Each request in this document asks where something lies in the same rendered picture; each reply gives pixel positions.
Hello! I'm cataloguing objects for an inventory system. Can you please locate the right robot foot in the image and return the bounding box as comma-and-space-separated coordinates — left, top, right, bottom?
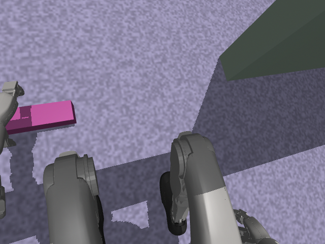
159, 171, 187, 236

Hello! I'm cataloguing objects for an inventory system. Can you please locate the left robot hand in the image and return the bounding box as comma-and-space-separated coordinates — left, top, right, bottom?
0, 81, 24, 148

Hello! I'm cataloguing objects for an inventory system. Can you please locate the right robot hand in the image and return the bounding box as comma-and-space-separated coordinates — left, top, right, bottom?
234, 209, 271, 244

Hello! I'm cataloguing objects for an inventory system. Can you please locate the carton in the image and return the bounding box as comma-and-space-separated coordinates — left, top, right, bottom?
5, 100, 77, 135

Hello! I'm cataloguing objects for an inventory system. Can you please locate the left robot foot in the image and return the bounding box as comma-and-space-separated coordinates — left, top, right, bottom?
96, 195, 106, 244

